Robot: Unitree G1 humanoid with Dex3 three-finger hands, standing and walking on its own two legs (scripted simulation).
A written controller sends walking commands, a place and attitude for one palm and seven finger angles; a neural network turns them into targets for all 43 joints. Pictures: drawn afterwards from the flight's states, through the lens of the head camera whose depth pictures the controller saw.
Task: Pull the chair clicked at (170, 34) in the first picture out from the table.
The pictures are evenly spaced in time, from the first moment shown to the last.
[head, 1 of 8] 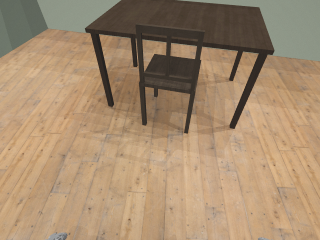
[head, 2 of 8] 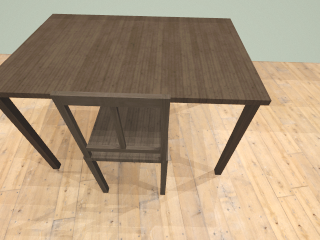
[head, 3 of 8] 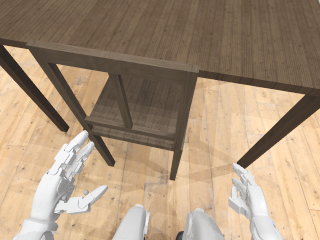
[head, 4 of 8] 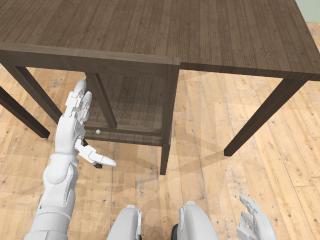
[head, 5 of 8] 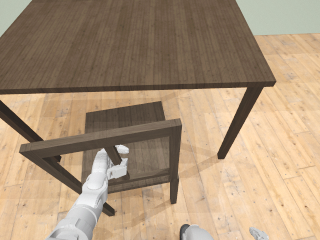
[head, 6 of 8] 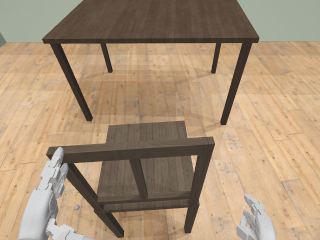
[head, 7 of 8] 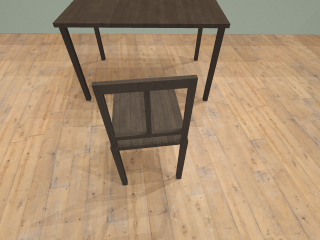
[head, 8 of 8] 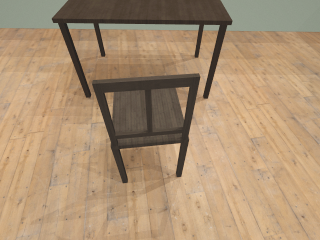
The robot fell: no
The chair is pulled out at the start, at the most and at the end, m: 0.00 0.66 0.66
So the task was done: yes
